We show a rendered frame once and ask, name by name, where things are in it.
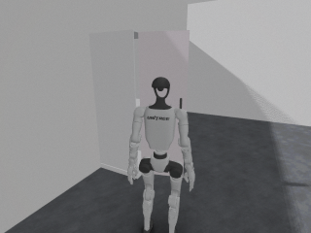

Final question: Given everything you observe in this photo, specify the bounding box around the robot left forearm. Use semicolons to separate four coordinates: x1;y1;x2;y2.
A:
128;135;139;166

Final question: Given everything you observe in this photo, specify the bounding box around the right robot thigh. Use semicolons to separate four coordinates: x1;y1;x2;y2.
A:
168;160;184;209

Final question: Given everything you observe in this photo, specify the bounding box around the fridge door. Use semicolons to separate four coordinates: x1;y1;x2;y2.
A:
138;30;190;177

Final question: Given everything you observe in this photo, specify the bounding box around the robot left hand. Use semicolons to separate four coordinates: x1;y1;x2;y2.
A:
127;165;140;184

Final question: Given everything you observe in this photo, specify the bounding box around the robot right forearm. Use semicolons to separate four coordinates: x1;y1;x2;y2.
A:
181;137;194;173

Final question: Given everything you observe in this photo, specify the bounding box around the robot right shin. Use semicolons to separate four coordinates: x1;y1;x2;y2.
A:
168;196;180;233

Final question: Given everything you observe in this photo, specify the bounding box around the robot right hand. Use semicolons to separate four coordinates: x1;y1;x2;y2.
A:
183;170;195;192

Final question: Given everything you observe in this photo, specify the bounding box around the robot right upper arm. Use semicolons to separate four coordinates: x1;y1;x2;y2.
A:
174;108;189;148

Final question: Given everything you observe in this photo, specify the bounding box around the handle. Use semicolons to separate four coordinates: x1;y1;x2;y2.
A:
179;98;183;109

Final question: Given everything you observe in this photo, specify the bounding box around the robot left upper arm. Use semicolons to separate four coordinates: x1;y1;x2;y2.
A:
130;106;147;144

